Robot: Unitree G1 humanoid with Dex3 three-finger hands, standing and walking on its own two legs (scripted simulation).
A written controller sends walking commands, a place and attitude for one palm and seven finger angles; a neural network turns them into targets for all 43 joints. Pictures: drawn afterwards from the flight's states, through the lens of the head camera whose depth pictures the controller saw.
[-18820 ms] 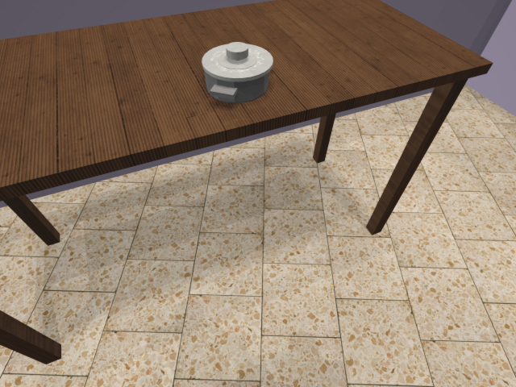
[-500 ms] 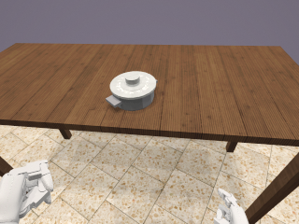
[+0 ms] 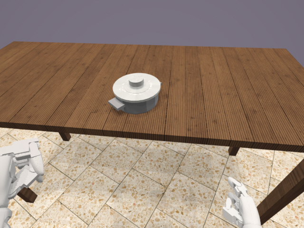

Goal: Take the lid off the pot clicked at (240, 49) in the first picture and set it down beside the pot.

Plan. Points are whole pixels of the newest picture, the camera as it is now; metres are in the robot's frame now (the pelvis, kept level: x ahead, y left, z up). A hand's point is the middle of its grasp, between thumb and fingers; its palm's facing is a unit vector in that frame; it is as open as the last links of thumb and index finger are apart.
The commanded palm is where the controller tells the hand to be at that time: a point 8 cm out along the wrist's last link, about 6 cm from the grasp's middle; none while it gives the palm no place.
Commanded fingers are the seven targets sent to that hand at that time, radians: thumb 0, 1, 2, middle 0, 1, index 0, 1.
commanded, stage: raise the hand higher, near the body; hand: left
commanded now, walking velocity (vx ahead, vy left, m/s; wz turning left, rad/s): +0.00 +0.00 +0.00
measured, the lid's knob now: (136, 80) +0.51 +0.13 +0.15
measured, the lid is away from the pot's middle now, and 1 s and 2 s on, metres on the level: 0.00 0.00 0.00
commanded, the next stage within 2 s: reach forward and open the fingers in 0.22 s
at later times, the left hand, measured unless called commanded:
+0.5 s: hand (27, 143) +0.19 +0.25 +0.22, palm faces +0.44 -0.38 -0.82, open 3.0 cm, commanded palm +0.14 +0.28 +0.24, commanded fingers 0.00 0.66 1.11 -1.25 -1.15 -1.25 -1.15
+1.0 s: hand (29, 136) +0.21 +0.28 +0.20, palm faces +0.00 +0.01 -1.00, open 5.7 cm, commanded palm +0.18 +0.27 +0.26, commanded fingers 0.00 -0.24 1.63 -0.99 -0.26 -0.99 -0.26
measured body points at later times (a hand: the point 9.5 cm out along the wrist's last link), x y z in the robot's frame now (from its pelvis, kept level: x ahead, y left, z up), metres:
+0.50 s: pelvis -0.02 +0.02 +0.00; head -0.02 -0.01 +0.44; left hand +0.16 +0.27 +0.26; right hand +0.20 -0.18 -0.09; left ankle -0.01 +0.11 -0.74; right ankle -0.01 -0.10 -0.74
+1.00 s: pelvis -0.04 +0.01 +0.00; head -0.05 -0.04 +0.44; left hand +0.21 +0.28 +0.26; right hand +0.20 -0.18 -0.08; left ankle -0.01 +0.11 -0.74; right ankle -0.01 -0.10 -0.74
